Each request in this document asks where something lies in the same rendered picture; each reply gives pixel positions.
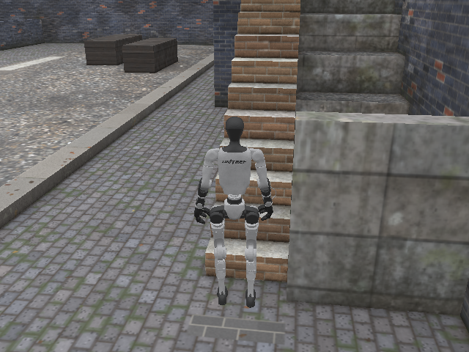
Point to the stairs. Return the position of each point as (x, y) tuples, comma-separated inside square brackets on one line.
[(263, 94)]

